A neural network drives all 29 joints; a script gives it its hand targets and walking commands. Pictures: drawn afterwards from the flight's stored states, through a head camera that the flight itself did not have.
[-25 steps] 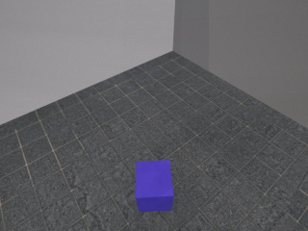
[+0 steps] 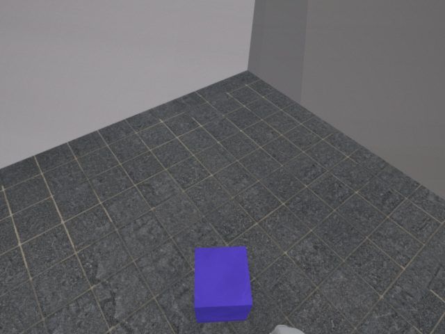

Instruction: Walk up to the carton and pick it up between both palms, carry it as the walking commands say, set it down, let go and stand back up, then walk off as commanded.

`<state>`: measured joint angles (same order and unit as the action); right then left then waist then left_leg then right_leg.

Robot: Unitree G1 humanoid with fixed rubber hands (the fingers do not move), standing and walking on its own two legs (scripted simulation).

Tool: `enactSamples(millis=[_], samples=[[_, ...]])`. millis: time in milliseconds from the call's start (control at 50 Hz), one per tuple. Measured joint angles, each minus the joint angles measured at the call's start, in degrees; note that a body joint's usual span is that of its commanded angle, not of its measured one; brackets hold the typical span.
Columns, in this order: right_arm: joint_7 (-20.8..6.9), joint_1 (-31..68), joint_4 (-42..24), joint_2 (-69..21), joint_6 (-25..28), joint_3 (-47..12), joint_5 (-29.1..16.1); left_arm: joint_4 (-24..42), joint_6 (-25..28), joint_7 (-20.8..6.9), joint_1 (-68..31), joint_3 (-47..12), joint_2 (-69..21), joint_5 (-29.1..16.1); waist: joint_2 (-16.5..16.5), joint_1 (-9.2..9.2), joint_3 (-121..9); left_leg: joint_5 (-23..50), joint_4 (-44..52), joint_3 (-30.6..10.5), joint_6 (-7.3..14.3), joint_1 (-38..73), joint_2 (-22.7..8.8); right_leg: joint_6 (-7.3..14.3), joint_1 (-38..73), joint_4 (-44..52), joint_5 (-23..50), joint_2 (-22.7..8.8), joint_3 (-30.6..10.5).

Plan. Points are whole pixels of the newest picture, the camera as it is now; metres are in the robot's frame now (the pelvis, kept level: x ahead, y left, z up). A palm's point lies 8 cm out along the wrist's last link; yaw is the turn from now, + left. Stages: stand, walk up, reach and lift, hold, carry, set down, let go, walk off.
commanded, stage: walk up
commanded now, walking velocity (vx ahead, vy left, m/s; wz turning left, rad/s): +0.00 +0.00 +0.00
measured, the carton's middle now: (221, 285) +0.41 +0.00 -0.66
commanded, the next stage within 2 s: none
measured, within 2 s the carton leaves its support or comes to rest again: neither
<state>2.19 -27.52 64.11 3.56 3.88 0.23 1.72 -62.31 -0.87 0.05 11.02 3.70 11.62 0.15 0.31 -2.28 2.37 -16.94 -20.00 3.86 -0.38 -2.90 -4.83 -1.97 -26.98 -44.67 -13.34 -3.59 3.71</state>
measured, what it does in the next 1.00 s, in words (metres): steps on the spot: right foot, then left foot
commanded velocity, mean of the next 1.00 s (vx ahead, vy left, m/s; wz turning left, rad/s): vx -0.03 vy -0.05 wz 0.00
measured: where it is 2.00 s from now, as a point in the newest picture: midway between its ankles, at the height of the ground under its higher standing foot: outside the picture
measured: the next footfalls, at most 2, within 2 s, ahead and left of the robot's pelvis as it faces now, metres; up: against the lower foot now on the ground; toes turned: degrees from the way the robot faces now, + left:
right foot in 0.10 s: +0.13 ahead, -0.14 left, +0.00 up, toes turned -7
left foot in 0.58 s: +0.00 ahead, +0.10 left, +0.00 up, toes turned +6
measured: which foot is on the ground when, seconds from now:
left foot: down 0.00-0.34, up 0.36-0.56, down 0.58-1.00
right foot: up 0.00-0.08, down 0.10-0.58, up 0.60-1.00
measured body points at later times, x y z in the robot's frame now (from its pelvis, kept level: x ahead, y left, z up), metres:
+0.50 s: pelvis -0.01 -0.02 -0.02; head +0.04 -0.01 +0.43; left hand +0.06 +0.22 -0.18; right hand +0.06 -0.27 -0.16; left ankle -0.05 +0.08 -0.70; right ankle +0.09 -0.13 -0.75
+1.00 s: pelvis -0.07 +0.00 +0.00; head -0.07 +0.04 +0.45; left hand -0.09 +0.25 -0.17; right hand -0.12 -0.22 -0.14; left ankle -0.04 +0.09 -0.75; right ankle -0.12 -0.17 -0.68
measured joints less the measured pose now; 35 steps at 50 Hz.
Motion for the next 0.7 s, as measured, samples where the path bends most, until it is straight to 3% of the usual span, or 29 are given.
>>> enactSamples(millis=[60,100,180,240,300,340,420,460,520,580,640,700], samples=[[0.2,-0.38,0.83,-0.54,-0.78,-0.52,-0.33,0.23,-0.3,0.84,-2.56,-0.76,-0.91,-0.47,0.16,-0.24,1.0,-2.39,-1.84,0.25,-0.69,0.7,0.68,0.6,2.63,7.1,1.06,0.54,1.07],[0.14,-0.77,1.19,-0.52,-1.23,-0.55,-0.68,0.3,0.04,1.33,-3.05,-1.44,-1.69,-0.34,0.33,-0.58,0.92,-4.87,-4.5,0.4,-1.34,0.56,1.49,1.12,6.02,13.06,6.64,1.16,2.24],[0.53,1.4,1.21,1.52,-2.56,-0.17,-1.95,0.26,1.5,1.6,-3.37,-2.94,-4.98,0.01,-3.81,-1.22,1.62,-10.11,-11.86,-1.29,-1.61,-2.11,-0.2,4.01,8.67,13.69,0.81,2.74,4.3],[1.05,3.96,0.75,2.28,-3.38,-0.02,-1.68,0.81,1.66,2.54,-3.24,-2.97,-5.92,-0.23,-4.34,-0.01,1.73,-5.66,-10.53,-2.16,-1.36,-3.13,0.3,4.22,10.36,15.2,1.08,3.27,4.69],[1.13,6.99,-0.36,2.75,-3.79,0.68,-1.2,1.03,0.73,2.83,-3.16,-2.69,-4.91,-0.71,-3.02,0.88,1.26,-5.02,-10.58,-2.3,-2.04,-3.76,0.4,4.63,10.21,16.23,1.94,3.54,4.26],[1.52,9.6,-2.1,3.33,-4.07,1.27,-1.39,1.75,0.15,3.16,-4.23,-2.25,-3.92,-0.8,-1.67,1.19,2.6,-3.72,-15.48,-1.58,-2.56,-7.08,0.66,5.09,9.09,15.26,2.28,2.82,4.32],[1.51,15.03,-4.3,5.85,-5.95,2.85,-1.23,2.73,-0.39,3.56,-4.93,-1.95,-2.49,0.03,0.27,1.87,4.37,-16.06,-32.53,-1.33,-2.53,-15.36,2.94,5.41,7.61,15.23,3.92,1.34,4.08],[1.31,16.92,-5.17,6.74,-6.6,3.4,-0.77,3.04,-1.31,3.68,-4.81,-1.78,-1.67,0.75,1.05,2.15,4.49,-16.45,-36.3,-0.78,-2.12,-17.57,3.49,5.17,6.96,15.81,5.28,0.81,3.97],[0.84,18.14,-6.12,7.24,-6.78,3.97,-0.33,3.17,-2.31,3.64,-4.75,-1.3,-0.57,1.74,1.48,2.64,4.08,-12.71,-32.7,-0.37,-1.45,-17.4,3.23,4.32,5.8,16.61,7.32,0.57,4.25],[0.19,16.74,-6.25,7.17,-6.0,4.17,-0.05,2.6,-3.23,3.14,-4.2,-0.79,0.14,1.42,0.86,2.44,2.24,-6.1,-17.27,-0.67,0.75,-12.34,2.54,3.38,3.92,15.09,7.03,0.59,5.0],[-0.01,14.41,-5.17,5.93,-5.75,3.49,0.14,1.59,-4.15,2.46,-2.01,-0.13,0.56,1.46,0.58,2.22,0.7,-3.0,-15.49,0.49,2.99,-11.64,2.47,2.25,-0.29,3.28,-5.79,3.56,-1.57],[0.2,11.37,-4.25,4.71,-5.33,2.82,-0.12,0.75,-3.99,1.13,0.32,0.61,1.1,1.79,-0.38,0.52,-0.3,1.13,-9.73,-0.21,3.05,-9.71,1.92,1.47,-2.38,-8.08,-5.02,6.26,-6.15]])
